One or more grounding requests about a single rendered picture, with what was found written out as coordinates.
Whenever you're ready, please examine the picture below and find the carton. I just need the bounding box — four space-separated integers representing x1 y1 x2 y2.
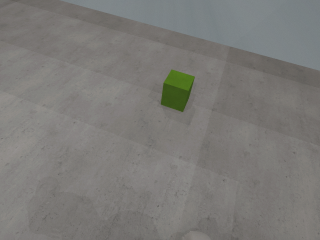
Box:
161 70 195 112

